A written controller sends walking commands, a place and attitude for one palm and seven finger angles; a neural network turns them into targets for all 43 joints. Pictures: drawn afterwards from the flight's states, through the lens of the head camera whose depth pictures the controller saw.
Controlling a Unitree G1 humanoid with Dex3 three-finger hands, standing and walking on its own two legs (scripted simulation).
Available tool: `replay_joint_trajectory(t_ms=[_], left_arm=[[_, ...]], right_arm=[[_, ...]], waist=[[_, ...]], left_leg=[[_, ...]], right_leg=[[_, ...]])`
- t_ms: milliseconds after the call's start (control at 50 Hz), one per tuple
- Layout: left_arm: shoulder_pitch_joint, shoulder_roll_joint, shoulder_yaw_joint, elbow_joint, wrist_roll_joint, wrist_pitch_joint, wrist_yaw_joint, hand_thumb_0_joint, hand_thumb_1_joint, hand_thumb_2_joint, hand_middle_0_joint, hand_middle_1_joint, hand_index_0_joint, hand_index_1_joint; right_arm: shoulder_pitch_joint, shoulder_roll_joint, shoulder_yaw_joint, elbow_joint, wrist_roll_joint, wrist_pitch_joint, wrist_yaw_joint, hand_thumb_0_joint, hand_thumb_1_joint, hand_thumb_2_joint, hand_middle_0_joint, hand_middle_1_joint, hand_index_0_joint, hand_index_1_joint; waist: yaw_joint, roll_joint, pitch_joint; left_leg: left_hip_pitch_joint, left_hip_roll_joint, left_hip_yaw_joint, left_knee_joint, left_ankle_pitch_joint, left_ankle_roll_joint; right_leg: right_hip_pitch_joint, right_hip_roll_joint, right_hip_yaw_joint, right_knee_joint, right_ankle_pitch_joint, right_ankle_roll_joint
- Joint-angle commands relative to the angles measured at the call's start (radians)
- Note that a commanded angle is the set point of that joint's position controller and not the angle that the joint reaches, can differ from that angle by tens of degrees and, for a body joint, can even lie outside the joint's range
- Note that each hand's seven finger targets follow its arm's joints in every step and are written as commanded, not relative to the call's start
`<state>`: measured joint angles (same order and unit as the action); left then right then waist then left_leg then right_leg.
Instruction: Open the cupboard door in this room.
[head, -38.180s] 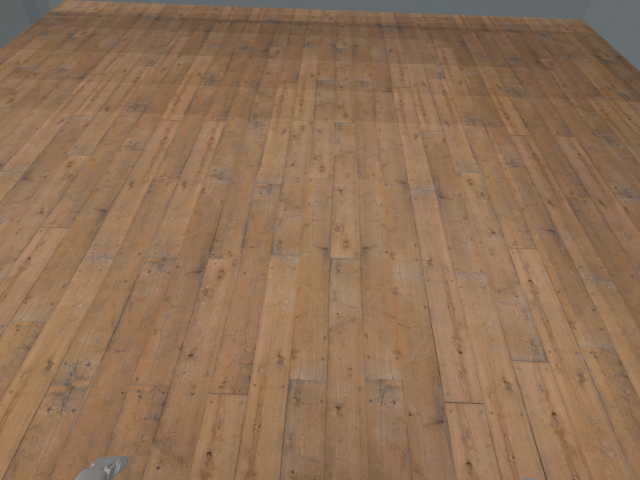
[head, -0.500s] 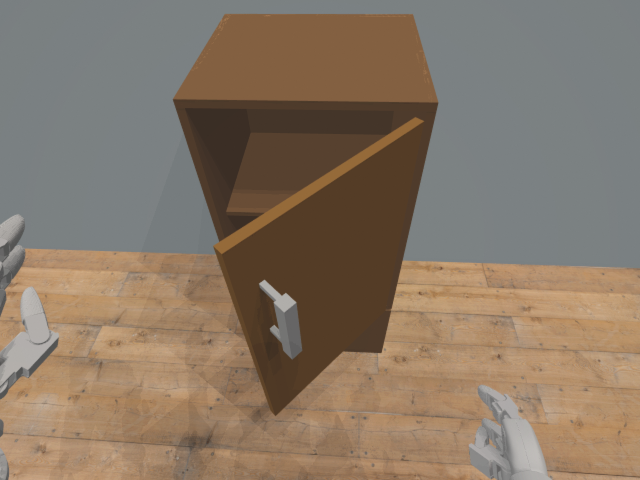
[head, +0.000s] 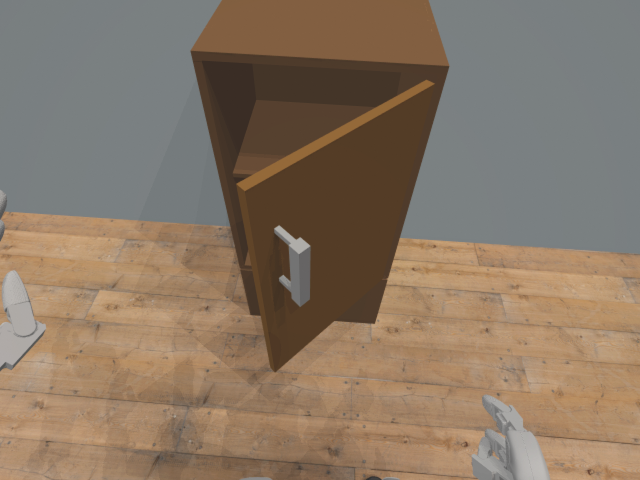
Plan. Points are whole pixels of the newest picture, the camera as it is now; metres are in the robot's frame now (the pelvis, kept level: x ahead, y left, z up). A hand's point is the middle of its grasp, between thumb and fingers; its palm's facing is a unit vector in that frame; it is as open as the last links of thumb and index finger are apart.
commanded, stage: step back with the hand held close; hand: left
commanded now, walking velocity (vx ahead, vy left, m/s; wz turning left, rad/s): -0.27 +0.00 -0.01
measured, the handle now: (291, 266) +0.42 +0.08 -0.02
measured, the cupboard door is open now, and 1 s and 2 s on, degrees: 47 47 47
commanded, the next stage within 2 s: stop stepping back and stand still in 0.78 s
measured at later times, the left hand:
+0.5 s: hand (1, 397) +0.15 +0.26 +0.17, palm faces +0.46 -0.73 -0.50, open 7.4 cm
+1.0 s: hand out of the picture +0.08 +0.22 +0.18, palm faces +0.28 -0.79 -0.54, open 7.4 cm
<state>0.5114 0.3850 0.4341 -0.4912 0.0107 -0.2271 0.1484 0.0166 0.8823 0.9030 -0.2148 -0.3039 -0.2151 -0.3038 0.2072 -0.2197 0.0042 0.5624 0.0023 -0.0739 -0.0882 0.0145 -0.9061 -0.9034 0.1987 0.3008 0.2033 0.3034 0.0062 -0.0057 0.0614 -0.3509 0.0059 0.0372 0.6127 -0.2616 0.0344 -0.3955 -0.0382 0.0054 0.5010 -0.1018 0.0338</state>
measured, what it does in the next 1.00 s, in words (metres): walks backwards: right foot, then left foot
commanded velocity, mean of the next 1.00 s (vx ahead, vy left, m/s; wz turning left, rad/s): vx -0.30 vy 0.00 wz -0.08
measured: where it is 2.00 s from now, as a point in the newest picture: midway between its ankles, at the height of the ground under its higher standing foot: outside the picture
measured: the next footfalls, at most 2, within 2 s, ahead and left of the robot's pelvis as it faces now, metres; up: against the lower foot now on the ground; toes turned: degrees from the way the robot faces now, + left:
right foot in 0.62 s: -0.04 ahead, -0.13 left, +0.00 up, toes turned +8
left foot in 0.82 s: -0.04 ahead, +0.09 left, +0.00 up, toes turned +3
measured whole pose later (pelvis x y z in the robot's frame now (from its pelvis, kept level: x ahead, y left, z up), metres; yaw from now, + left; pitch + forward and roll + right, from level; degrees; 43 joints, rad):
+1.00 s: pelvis -0.15 -0.02 +0.01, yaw -3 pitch +2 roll -1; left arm 0.60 0.49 0.47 -0.61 -0.04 -0.19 0.13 0.02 0.88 0.90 -0.21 -0.30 -0.21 -0.30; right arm 0.11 -0.16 0.01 0.57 -0.01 -0.16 -0.04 0.01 -0.91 -0.90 0.20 0.30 0.20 0.30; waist -0.01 -0.05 0.07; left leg -0.33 0.06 0.10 0.42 -0.11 0.02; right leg -0.38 0.05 -0.01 0.78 -0.43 0.02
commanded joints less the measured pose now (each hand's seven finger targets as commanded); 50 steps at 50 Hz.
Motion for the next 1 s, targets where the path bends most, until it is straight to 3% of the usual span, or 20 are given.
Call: replay_joint_trajectory(t_ms=[0, 220, 320, 360, 400, 460, 500, 520, 560, 580, 620, 640, 680, 740, 760, 800, 840, 860, 920, 980], left_arm=[[-0.046, 0.212, 0.149, -0.224, -0.005, -0.077, 0.032, 0.000, 0.900, 0.900, -0.200, -0.300, -0.200, -0.300], [-0.055, 0.195, 0.170, -0.219, 0.011, -0.101, 0.017, 0.000, 0.900, 0.900, -0.200, -0.300, -0.200, -0.300], [-0.080, 0.220, 0.163, -0.241, -0.015, -0.093, 0.013, 0.000, 0.900, 0.900, -0.200, -0.300, -0.200, -0.300], [-0.077, 0.225, 0.157, -0.264, -0.022, -0.094, 0.019, 0.000, 0.900, 0.900, -0.200, -0.300, -0.200, -0.300], [-0.051, 0.229, 0.171, -0.278, -0.028, -0.103, 0.025, 0.000, 0.900, 0.900, -0.200, -0.300, -0.200, -0.300], [-0.025, 0.202, 0.210, -0.313, -0.014, -0.112, 0.030, 0.000, 0.900, 0.900, -0.200, -0.300, -0.200, -0.300], [-0.013, 0.246, 0.240, -0.325, -0.030, -0.115, 0.030, 0.000, 0.900, 0.900, -0.200, -0.300, -0.200, -0.300], [0.062, 0.202, 0.218, -0.240, -0.035, -0.111, 0.023, 0.000, 0.900, 0.900, -0.200, -0.300, -0.200, -0.300], [0.066, 0.190, 0.191, -0.233, -0.042, -0.113, 0.013, 0.000, 0.900, 0.900, -0.200, -0.300, -0.200, -0.300], [0.027, 0.186, 0.164, -0.242, -0.045, -0.116, 0.003, 0.000, 0.900, 0.900, -0.200, -0.300, -0.200, -0.300], [-0.106, 0.250, 0.140, -0.250, -0.030, -0.137, 0.006, 0.000, 0.900, 0.900, -0.200, -0.300, -0.200, -0.300], [-0.115, 0.243, 0.105, -0.225, -0.019, -0.116, 0.014, 0.000, 0.900, 0.900, -0.200, -0.300, -0.200, -0.300], [-0.108, 0.272, 0.136, -0.245, -0.010, -0.071, 0.017, 0.000, 0.900, 0.900, -0.200, -0.300, -0.200, -0.300], [-0.040, 0.240, 0.120, -0.249, -0.025, -0.049, 0.014, 0.000, 0.900, 0.900, -0.200, -0.300, -0.200, -0.300], [-0.046, 0.247, 0.117, -0.285, -0.031, -0.052, 0.013, 0.000, 0.900, 0.900, -0.200, -0.300, -0.200, -0.300], [0.000, 0.270, 0.140, -0.324, -0.027, -0.061, 0.000, 0.000, 0.900, 0.900, -0.200, -0.300, -0.200, -0.300], [0.081, 0.253, 0.167, -0.281, -0.064, -0.061, -0.005, 0.000, 0.900, 0.900, -0.200, -0.300, -0.200, -0.300], [0.071, 0.261, 0.175, -0.325, -0.064, -0.061, -0.004, 0.000, 0.900, 0.900, -0.200, -0.300, -0.200, -0.300], [0.153, 0.209, 0.145, -0.326, -0.056, -0.023, 0.000, 0.000, 0.900, 0.900, -0.200, -0.300, -0.200, -0.300], [0.148, 0.216, 0.151, -0.297, -0.068, 0.006, 0.016, 0.000, 0.900, 0.900, -0.200, -0.300, -0.200, -0.300]], right_arm=[[-0.091, -0.138, -0.061, -0.157, -0.007, -0.074, -0.015, 0.000, -0.900, -0.900, 0.200, 0.300, 0.200, 0.300], [-0.099, -0.142, -0.074, -0.146, -0.007, -0.104, -0.008, 0.000, -0.900, -0.900, 0.200, 0.300, 0.200, 0.300], [-0.078, -0.118, -0.075, -0.116, -0.014, -0.092, 0.006, 0.000, -0.900, -0.900, 0.200, 0.300, 0.200, 0.300], [-0.070, -0.117, -0.075, -0.108, -0.011, -0.078, 0.012, 0.000, -0.900, -0.900, 0.200, 0.300, 0.200, 0.300], [-0.081, -0.129, -0.080, -0.115, -0.012, -0.073, 0.006, 0.000, -0.900, -0.900, 0.200, 0.300, 0.200, 0.300], [-0.127, -0.134, -0.085, -0.142, -0.014, -0.092, -0.005, 0.000, -0.900, -0.900, 0.200, 0.300, 0.200, 0.300], [-0.109, -0.110, -0.104, -0.120, -0.010, -0.119, -0.002, 0.000, -0.900, -0.900, 0.200, 0.300, 0.200, 0.300], [-0.122, -0.124, -0.109, -0.110, -0.008, -0.133, 0.008, 0.000, -0.900, -0.900, 0.200, 0.300, 0.200, 0.300], [-0.105, -0.107, -0.093, -0.094, -0.016, -0.144, 0.026, 0.000, -0.900, -0.900, 0.200, 0.300, 0.200, 0.300], [-0.107, -0.106, -0.087, -0.079, -0.017, -0.146, 0.034, 0.000, -0.900, -0.900, 0.200, 0.300, 0.200, 0.300], [-0.110, -0.070, -0.061, -0.052, -0.022, -0.143, 0.029, 0.000, -0.900, -0.900, 0.200, 0.300, 0.200, 0.300], [-0.127, -0.074, -0.071, -0.047, -0.007, -0.137, 0.027, 0.000, -0.900, -0.900, 0.200, 0.300, 0.200, 0.300], [-0.137, -0.063, -0.061, -0.070, -0.011, -0.121, 0.018, 0.000, -0.900, -0.900, 0.200, 0.300, 0.200, 0.300], [-0.162, -0.061, -0.025, -0.076, -0.016, -0.082, -0.006, 0.000, -0.900, -0.900, 0.200, 0.300, 0.200, 0.300], [-0.151, -0.084, -0.034, -0.073, -0.010, -0.081, -0.011, 0.000, -0.900, -0.900, 0.200, 0.300, 0.200, 0.300], [-0.134, -0.117, -0.069, -0.094, -0.008, -0.090, 0.003, 0.000, -0.900, -0.900, 0.200, 0.300, 0.200, 0.300], [-0.120, -0.105, -0.075, -0.111, -0.018, -0.120, 0.016, 0.000, -0.900, -0.900, 0.200, 0.300, 0.200, 0.300], [-0.099, -0.104, -0.069, -0.094, -0.027, -0.128, 0.023, 0.000, -0.900, -0.900, 0.200, 0.300, 0.200, 0.300], [-0.077, -0.107, -0.072, -0.100, -0.010, -0.129, 0.042, 0.000, -0.900, -0.900, 0.200, 0.300, 0.200, 0.300], [-0.093, -0.119, -0.055, -0.120, -0.008, -0.121, 0.027, 0.000, -0.900, -0.900, 0.200, 0.300, 0.200, 0.300]], waist=[[0.000, 0.056, -0.116], [0.001, 0.070, -0.106], [-0.014, -0.125, -0.133], [-0.022, -0.097, -0.162], [-0.026, -0.002, -0.156], [-0.002, 0.290, -0.202], [-0.005, 0.163, -0.242], [0.004, 0.191, -0.197], [0.011, 0.170, -0.118], [0.010, 0.133, -0.100], [-0.017, -0.140, -0.130], [0.002, -0.183, -0.199], [0.006, -0.236, -0.267], [-0.009, -0.031, -0.213], [-0.013, 0.060, -0.245], [0.018, 0.238, -0.332], [0.018, 0.220, -0.301], [0.010, 0.235, -0.303], [-0.004, 0.212, -0.296], [-0.016, 0.200, -0.192]], left_leg=[[-0.230, 0.063, -0.109, -0.233, -0.349, 0.041], [-0.437, 0.106, -0.130, -0.235, -0.480, 0.078], [-0.134, -0.010, -0.035, 0.004, -0.303, 0.004], [-0.019, -0.017, -0.039, 0.027, -0.263, -0.003], [-0.069, 0.033, -0.110, -0.089, -0.322, 0.021], [-0.452, 0.309, -0.348, -0.419, -0.494, 0.145], [-0.295, 0.343, -0.295, -0.356, -0.253, 0.150], [-0.291, 0.345, -0.224, -0.335, -0.297, 0.138], [-0.172, 0.273, -0.131, -0.219, -0.145, 0.078], [-0.071, 0.211, -0.084, -0.134, -0.099, 0.027], [0.013, 0.028, 0.032, 0.192, -0.103, -0.071], [-0.060, -0.014, -0.014, 0.325, -0.176, -0.073], [-0.098, -0.002, -0.035, 0.312, -0.197, -0.063], [0.051, -0.021, 0.015, -0.088, 0.018, -0.065], [0.153, 0.028, -0.009, -0.225, 0.314, -0.050], [0.291, 0.296, -0.208, -0.286, 0.791, 0.048], [0.300, 0.363, -0.227, -0.263, 0.929, 0.126], [0.335, 0.357, -0.193, -0.240, 1.009, 0.116], [0.325, 0.281, -0.088, -0.253, 0.690, 0.078], [0.066, 0.246, -0.085, -0.391, -0.021, 0.055]], right_leg=[[0.225, -0.002, 0.098, -0.043, -0.222, -0.033], [0.325, 0.051, 0.152, 0.163, -0.046, -0.028], [0.009, -0.082, 0.296, -0.090, -0.153, -0.083], [-0.082, -0.088, 0.266, -0.125, -0.236, -0.083], [-0.058, -0.034, 0.207, -0.042, -0.254, -0.058], [0.315, 0.142, 0.034, 0.519, -0.143, 0.009], [0.216, 0.146, 0.058, 0.590, -0.321, -0.001], [0.196, 0.133, 0.059, 0.543, -0.366, -0.009], [0.102, 0.072, 0.042, 0.198, -0.378, -0.047], [0.028, 0.049, 0.071, -0.020, -0.282, -0.067], [-0.088, -0.259, 0.480, -0.247, 0.221, -0.176], [0.066, -0.269, 0.482, -0.192, 0.605, -0.163], [0.236, -0.229, 0.339, -0.067, 0.819, -0.162], [0.194, -0.110, 0.208, 0.004, 0.699, -0.118], [0.172, -0.052, 0.167, 0.049, 0.573, -0.069], [0.083, 0.080, 0.081, 0.268, -0.244, -0.021], [-0.045, 0.116, 0.061, 0.455, -0.443, -0.024], [-0.056, 0.094, 0.059, 0.448, -0.426, -0.024], [0.010, 0.074, -0.014, 0.318, -0.316, -0.016], [0.188, 0.075, -0.060, 0.129, -0.347, -0.016]])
